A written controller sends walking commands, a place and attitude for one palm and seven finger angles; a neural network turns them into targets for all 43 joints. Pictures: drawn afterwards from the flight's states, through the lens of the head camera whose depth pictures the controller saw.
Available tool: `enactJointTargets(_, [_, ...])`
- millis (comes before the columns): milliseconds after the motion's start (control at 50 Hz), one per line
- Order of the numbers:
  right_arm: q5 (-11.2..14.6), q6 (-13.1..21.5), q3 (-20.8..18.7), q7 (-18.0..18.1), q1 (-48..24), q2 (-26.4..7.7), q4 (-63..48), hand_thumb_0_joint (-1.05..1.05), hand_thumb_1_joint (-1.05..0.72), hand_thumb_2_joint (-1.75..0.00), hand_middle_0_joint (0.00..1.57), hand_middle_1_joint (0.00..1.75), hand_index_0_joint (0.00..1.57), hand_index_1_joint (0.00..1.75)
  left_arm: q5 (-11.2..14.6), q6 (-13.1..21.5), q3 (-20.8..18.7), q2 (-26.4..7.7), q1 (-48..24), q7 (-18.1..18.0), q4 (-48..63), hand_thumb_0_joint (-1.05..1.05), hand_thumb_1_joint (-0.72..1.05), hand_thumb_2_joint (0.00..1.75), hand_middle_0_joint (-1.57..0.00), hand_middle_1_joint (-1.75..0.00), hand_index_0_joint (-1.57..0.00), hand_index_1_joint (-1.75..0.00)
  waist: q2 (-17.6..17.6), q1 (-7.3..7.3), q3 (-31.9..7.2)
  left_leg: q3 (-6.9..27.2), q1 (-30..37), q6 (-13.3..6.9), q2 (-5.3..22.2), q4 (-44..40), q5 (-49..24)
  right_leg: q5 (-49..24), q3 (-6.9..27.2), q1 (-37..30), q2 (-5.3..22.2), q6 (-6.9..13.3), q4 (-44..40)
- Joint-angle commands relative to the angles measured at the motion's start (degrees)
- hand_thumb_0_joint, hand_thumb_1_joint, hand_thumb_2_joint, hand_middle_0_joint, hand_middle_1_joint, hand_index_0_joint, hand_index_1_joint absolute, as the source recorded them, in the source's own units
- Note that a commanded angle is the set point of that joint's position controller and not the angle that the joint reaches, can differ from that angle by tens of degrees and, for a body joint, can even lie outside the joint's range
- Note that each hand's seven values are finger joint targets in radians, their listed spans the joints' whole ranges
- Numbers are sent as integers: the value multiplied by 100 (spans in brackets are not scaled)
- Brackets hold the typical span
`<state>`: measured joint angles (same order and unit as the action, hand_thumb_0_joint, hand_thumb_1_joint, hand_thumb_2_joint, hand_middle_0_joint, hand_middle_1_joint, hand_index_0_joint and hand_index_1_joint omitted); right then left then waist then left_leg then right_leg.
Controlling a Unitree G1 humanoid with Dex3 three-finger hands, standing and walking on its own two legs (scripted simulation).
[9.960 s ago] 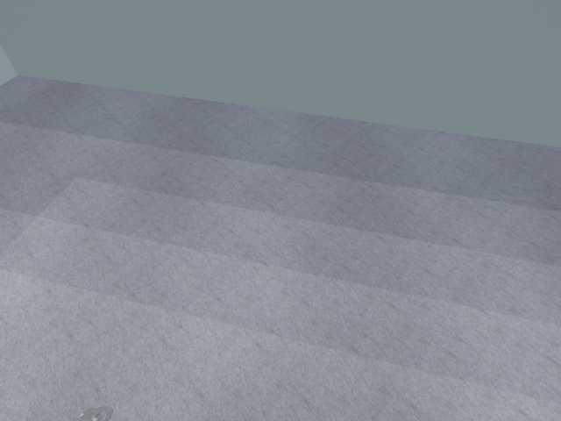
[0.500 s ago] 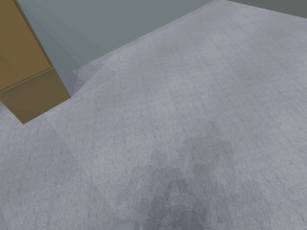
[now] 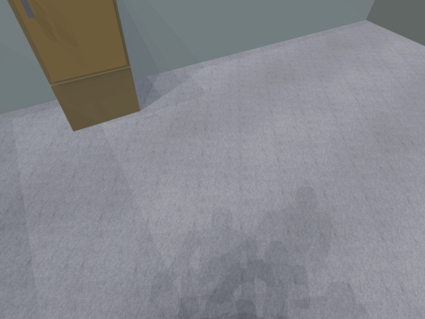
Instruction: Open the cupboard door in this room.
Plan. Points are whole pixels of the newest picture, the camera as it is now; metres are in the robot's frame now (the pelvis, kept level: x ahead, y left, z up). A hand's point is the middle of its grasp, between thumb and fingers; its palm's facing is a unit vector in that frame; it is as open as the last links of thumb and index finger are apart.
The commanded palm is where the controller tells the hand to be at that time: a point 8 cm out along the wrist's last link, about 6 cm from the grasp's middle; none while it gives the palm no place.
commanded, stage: stand and wait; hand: left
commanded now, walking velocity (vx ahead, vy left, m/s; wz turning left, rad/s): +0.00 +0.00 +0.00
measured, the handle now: out of the picture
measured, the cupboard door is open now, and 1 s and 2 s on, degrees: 0 0 0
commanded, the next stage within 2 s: turn or walk to find it in 0.26 s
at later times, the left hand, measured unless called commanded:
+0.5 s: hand out of the picture +0.00 +0.15 -0.18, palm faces +0.10 -0.98 -0.19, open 7.3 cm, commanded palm none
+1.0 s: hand out of the picture +0.01 +0.16 -0.14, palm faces +0.31 -0.90 -0.31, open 7.4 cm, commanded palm none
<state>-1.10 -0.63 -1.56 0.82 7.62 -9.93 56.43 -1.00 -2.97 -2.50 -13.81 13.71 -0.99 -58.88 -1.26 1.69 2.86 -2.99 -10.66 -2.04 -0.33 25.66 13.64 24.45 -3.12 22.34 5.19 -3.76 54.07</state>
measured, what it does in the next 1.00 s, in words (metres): steps on the spot, turning left: right foot, then right foot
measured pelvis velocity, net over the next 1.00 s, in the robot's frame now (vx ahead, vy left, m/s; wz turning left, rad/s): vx -0.04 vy -0.06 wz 0.32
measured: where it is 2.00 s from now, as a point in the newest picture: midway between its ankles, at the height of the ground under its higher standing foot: outside the picture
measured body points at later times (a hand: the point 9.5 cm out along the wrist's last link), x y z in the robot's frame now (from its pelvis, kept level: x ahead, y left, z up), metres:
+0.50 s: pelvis -0.02 -0.02 -0.01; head -0.01 -0.02 +0.44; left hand +0.00 +0.21 -0.17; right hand -0.04 -0.26 -0.17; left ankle +0.00 +0.10 -0.74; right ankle +0.00 -0.13 -0.74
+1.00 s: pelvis -0.04 -0.06 +0.00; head -0.01 -0.09 +0.44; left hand -0.01 +0.21 -0.12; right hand +0.10 -0.30 -0.16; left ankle -0.07 +0.09 -0.67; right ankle -0.03 -0.15 -0.74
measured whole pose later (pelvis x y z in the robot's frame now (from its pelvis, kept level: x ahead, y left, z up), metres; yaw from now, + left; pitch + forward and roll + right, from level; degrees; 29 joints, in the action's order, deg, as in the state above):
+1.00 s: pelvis -0.04 -0.06 +0.00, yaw +18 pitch -1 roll +2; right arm -1.8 -4.1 -6.0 -0.6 11.6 -15.6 54.6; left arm -1.1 -0.4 -1.9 -10.2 9.1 -1.6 -51.9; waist 3.3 -1.8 2.3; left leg 4.2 -29.6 2.0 -3.0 60.5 22.2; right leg 18.5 -5.4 11.0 2.2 2.3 30.1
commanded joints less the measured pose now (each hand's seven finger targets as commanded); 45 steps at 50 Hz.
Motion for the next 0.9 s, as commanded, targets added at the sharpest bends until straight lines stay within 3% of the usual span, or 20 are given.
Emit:
enactJointTargets(0, [0, 72, -244, 73, 395, -1033, -38, 0, -90, -90, 20, 30, 20, 30, 19, 142, 59, -65, -11, -19, 289, 0, 90, 90, -20, -30, -20, -30, 897, -251, -327, 1120, 487, -731, 1469, -704, -2395, 65, 3, -141, -41, -9, -1086])
enactJointTargets(80, [52, 75, -215, 59, 284, -846, 84, 0, -90, -90, 20, 30, 20, 30, 1, 254, 98, -61, 616, -64, -55, 0, 90, 90, -20, -30, -20, -30, 624, 12, -321, 910, -46, -351, 1101, -283, -1483, -1310, -100, -1293, -66, 32, -2992])
enactJointTargets(120, [124, 83, -144, 15, 499, -418, 135, 0, -90, -90, 20, 30, 20, 30, -25, 376, 77, -455, 499, -113, -90, 0, 90, 90, -20, -30, -20, -30, -501, -169, -266, 395, -522, 140, 460, 218, -297, -2150, 935, -1591, 827, 394, -3518])
enactJointTargets(140, [87, 19, -105, 15, 503, -308, 138, 0, -90, -90, 20, 30, 20, 30, -7, 386, 51, -597, 327, -102, -48, 0, 90, 90, -20, -30, -20, -30, -1069, -197, -43, 218, -525, 271, 183, 254, 452, -1849, 1254, -1145, 1153, 719, -3719])
enactJointTargets(160, [33, -39, -114, 27, 491, -368, 157, 0, -90, -90, 20, 30, 20, 30, -6, 404, 4, -638, 241, -94, -23, 0, 90, 90, -20, -30, -20, -30, -1621, -148, 84, 233, -387, 270, 195, 467, 764, -1407, 1422, -738, 1172, 918, -3993])
enactJointTargets(200, [12, -38, -107, 35, 613, -403, 309, 0, -90, -90, 20, 30, 20, 30, -2, 373, 45, -398, 112, -86, -47, 0, 90, 90, -20, -30, -20, -30, -1134, -214, 330, 292, -224, 225, 273, 548, 494, -1088, 1197, -427, 961, 973, -3992])
enactJointTargets(240, [21, 21, -44, 48, 932, -324, 524, 0, -90, -90, 20, 30, 20, 30, 42, 377, 74, -296, 63, -90, -105, 0, 90, 90, -20, -30, -20, -30, -400, -303, 51, 345, 203, 207, 380, -8, -373, -1393, 778, -537, 676, 757, -3599])
enactJointTargets(300, [25, -4, -50, 37, 802, -439, 559, 0, -90, -90, 20, 30, 20, 30, 60, 276, 19, -360, 68, -93, -123, 0, 90, 90, -20, -30, -20, -30, -7, -151, 326, 456, -169, 214, 453, -95, -245, -347, 549, -508, 519, 551, -3631])
enactJointTargets(480, [-3, -92, -201, -12, 1110, -439, 315, 0, -90, -90, 20, 30, 20, 30, -6, 212, -239, -565, -170, -108, 220, 0, 90, 90, -20, -30, -20, -30, -288, -206, -21, 333, -634, 240, 385, 888, 220, -461, 443, -566, 1245, 870, -3307])
enactJointTargets(520, [-15, -76, -226, -34, 1220, -564, 235, 0, -90, -90, 20, 30, 20, 30, 4, 158, -235, -465, -347, -95, 339, 0, 90, 90, -20, -30, -20, -30, 444, -286, 74, 1023, -753, 56, 615, 238, -187, -89, -111, -314, 725, 538, -2578])
enactJointTargets(560, [-62, -23, -306, 9, 1283, -976, 99, 0, -90, -90, 20, 30, 20, 30, 51, 131, -199, -176, -419, -75, 494, 0, 90, 90, -20, -30, -20, -30, 1696, -337, 189, 2825, -1113, -522, 1408, -1017, -241, 105, -511, -175, -241, 169, -934])
enactJointTargets(580, [-46, 13, -337, 46, 1313, -1046, 78, 0, -90, -90, 20, 30, 20, 30, 34, 131, -177, -137, -401, -81, 558, 0, 90, 90, -20, -30, -20, -30, 1644, -347, -37, 3160, -782, -849, 1606, -1135, -765, 578, -173, 86, -258, 197, -187])
enactJointTargets(620, [-49, 45, -365, 87, 1260, -1102, 30, 0, -90, -90, 20, 30, 20, 30, 36, 173, -173, -121, -543, -60, 630, 0, 90, 90, -20, -30, -20, -30, 1217, -325, -342, 3107, -297, -1004, 1580, -840, -1315, 695, 203, 431, -217, 214, 314])
enactJointTargets(720, [-74, -9, -426, 83, 1149, -1215, -124, 0, -90, -90, 20, 30, 20, 30, 106, 215, -129, -55, -654, -45, 784, 0, 90, 90, -20, -30, -20, -30, 867, -364, -719, 2826, 295, -901, 1253, -468, -2363, 477, 252, 198, -418, 111, -723])
enactJointTargets(760, [-76, -58, -459, 44, 1030, -1241, -222, 0, -90, -90, 20, 30, 20, 30, 122, 214, -137, -97, -478, -60, 807, 0, 90, 90, -20, -30, -20, -30, 929, -299, -749, 2778, 92, -748, 1047, -430, -2251, 162, 202, -309, -529, 111, -1511])
enactJointTargets(800, [-42, -107, -495, -1, 745, -1240, -387, 0, -90, -90, 20, 30, 20, 30, 112, 224, -179, -236, 12, -81, 713, 0, 90, 90, -20, -30, -20, -30, 846, -71, -746, 2590, -557, -423, 721, -276, -1357, -741, 79, -1319, -536, 122, -2793])
enactJointTargets(820, [-2, -118, -497, -38, 658, -1068, -461, 0, -90, -90, 20, 30, 20, 30, 69, 259, -239, -485, 205, -104, 693, 0, 90, 90, -20, -30, -20, -30, 483, 17, -706, 2278, -1296, -131, 420, 93, -614, -973, 396, -2081, -142, 220, -3444])
enactJointTargets(840, [30, -119, -456, -78, 613, -755, -616, 0, -90, -90, 20, 30, 20, 30, -26, 285, -338, -976, 249, -143, 757, 0, 90, 90, -20, -30, -20, -30, -843, 77, -476, 1375, -2504, 245, -218, 1184, 662, -278, 1760, -2523, 1193, 654, -3957])
enactJointTargets(860, [-28, -129, -477, -85, 387, -778, -763, 0, -90, -90, 20, 30, 20, 30, -39, 249, -334, -1197, -26, -136, 937, 0, 90, 90, -20, -30, -20, -30, -1315, 81, -130, 823, -2615, 392, -420, 2471, 1692, -518, 2398, -1638, 2148, 1160, -4197])
enactJointTargets(880, [-84, -205, -511, -93, 302, -949, -716, 0, -90, -90, 20, 30, 20, 30, -5, 307, -346, -1026, -227, -149, 1028, 0, 90, 90, -20, -30, -20, -30, -1389, -7, 67, 1035, -2503, 351, -125, 3285, 1670, -744, 2362, -991, 2062, 1231, -4231])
